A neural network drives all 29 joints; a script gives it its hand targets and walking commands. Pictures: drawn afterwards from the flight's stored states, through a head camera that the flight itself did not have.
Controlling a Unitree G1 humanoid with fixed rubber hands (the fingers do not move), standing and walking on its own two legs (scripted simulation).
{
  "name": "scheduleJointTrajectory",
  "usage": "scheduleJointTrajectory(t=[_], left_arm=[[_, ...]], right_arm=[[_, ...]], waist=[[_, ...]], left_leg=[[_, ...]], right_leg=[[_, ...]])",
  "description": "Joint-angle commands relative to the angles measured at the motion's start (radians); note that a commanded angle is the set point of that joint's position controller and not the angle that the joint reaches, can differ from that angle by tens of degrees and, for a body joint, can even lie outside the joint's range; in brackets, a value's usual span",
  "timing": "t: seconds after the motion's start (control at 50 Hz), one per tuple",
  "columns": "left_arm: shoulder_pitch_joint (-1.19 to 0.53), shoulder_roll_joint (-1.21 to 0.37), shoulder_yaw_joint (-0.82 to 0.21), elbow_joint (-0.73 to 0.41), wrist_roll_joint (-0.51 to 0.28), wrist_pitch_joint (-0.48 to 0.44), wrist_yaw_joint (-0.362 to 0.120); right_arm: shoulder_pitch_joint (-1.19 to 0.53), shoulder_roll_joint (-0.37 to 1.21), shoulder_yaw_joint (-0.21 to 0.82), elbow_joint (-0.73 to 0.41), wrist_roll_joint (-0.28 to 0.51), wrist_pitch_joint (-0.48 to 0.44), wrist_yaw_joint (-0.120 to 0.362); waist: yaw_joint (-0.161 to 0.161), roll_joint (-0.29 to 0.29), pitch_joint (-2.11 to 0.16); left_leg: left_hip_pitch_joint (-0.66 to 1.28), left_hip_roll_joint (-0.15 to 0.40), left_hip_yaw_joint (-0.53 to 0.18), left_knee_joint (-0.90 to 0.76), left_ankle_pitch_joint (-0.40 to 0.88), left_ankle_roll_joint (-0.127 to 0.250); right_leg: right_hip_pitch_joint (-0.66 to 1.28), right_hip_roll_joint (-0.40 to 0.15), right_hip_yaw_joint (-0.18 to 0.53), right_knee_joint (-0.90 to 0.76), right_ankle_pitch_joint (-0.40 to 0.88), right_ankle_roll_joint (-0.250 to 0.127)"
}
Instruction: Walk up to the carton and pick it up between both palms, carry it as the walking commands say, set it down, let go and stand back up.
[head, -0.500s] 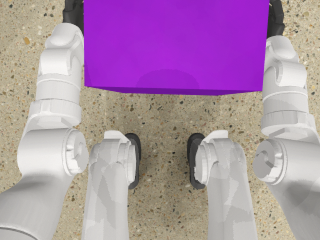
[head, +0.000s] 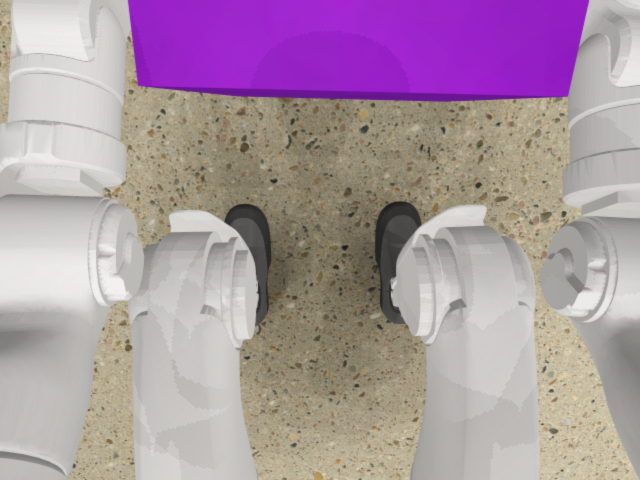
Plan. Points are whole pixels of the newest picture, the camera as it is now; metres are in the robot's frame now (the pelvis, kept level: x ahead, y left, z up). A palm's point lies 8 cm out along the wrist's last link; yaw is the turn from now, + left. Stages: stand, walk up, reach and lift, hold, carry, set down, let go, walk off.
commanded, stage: set down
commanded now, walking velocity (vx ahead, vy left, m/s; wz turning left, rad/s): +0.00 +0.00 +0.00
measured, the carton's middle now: out of the picture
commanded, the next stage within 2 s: none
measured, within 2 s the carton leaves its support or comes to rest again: rests again in 0.76 s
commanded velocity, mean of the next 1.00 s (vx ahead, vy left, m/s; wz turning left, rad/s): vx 0.00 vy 0.00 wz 0.00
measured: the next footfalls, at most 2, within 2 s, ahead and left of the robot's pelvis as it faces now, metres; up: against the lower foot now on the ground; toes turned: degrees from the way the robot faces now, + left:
none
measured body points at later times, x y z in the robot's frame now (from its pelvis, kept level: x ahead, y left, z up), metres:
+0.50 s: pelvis +0.02 +0.00 -0.01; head +0.37 +0.01 +0.26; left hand +0.57 +0.19 -0.17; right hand +0.55 -0.20 -0.18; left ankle +0.13 +0.13 -0.36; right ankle +0.14 -0.12 -0.36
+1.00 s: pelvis +0.01 +0.00 -0.02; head +0.36 +0.00 +0.25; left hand +0.57 +0.18 -0.17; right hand +0.55 -0.21 -0.19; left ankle +0.13 +0.13 -0.36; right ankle +0.14 -0.12 -0.36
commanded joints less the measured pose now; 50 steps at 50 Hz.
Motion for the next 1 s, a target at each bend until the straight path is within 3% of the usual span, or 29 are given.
scheduleJointTrajectory(t=[0.0,0.08,0.18,0.28,0.4,0.76,0.98], left_arm=[[-0.649,-0.9,-0.332,-0.226,-0.094,-0.078,-0.199],[-0.639,-0.899,-0.279,-0.07,-0.061,-0.08,-0.227],[-0.626,-0.904,-0.224,0.001,-0.038,-0.099,-0.246],[-0.57,-0.942,-0.207,0.001,-0.025,-0.119,-0.246],[-0.55,-0.943,-0.26,-0.07,-0.055,-0.135,-0.231],[-0.525,-0.858,-0.203,0.075,-0.024,-0.136,-0.231],[-0.5,-0.843,-0.152,0.134,0.015,-0.133,-0.245]], right_arm=[[-0.715,0.929,0.411,-0.225,0.112,-0.031,0.238],[-0.68,0.944,0.361,-0.088,0.07,-0.03,0.253],[-0.661,0.975,0.315,-0.009,0.055,-0.047,0.27],[-0.629,0.986,0.295,-0.017,0.048,-0.074,0.273],[-0.584,0.964,0.314,-0.065,0.056,-0.089,0.262],[-0.581,0.902,0.278,0.017,0.006,-0.087,0.253],[-0.582,0.878,0.239,0.056,-0.025,-0.09,0.256]], waist=[[-0.002,0.029,-1.919],[-0.006,0.009,-1.648],[0.001,0.024,-1.478],[-0.003,0.029,-1.467],[-0.02,0.046,-1.578],[-0.005,0.007,-1.314],[0.0,-0.002,-1.216]], left_leg=[[0.672,-0.066,0.106,-0.145,0.245,0.04],[0.531,-0.059,0.105,-0.164,0.094,0.051],[0.468,-0.056,0.107,-0.154,0.11,0.055],[0.445,-0.058,0.096,-0.149,0.188,0.048],[0.491,-0.057,0.083,-0.128,0.289,0.032],[0.348,-0.049,0.097,-0.124,0.088,0.044],[0.307,-0.047,0.099,-0.114,0.051,0.049]], right_leg=[[0.663,0.051,-0.095,-0.148,0.289,-0.013],[0.564,0.043,-0.089,-0.17,0.145,-0.017],[0.473,0.038,-0.09,-0.164,0.145,-0.013],[0.427,0.046,-0.093,-0.156,0.218,-0.013],[0.447,0.049,-0.096,-0.131,0.32,-0.009],[0.368,0.036,-0.079,-0.139,0.13,-0.008],[0.35,0.036,-0.073,-0.137,0.093,-0.009]])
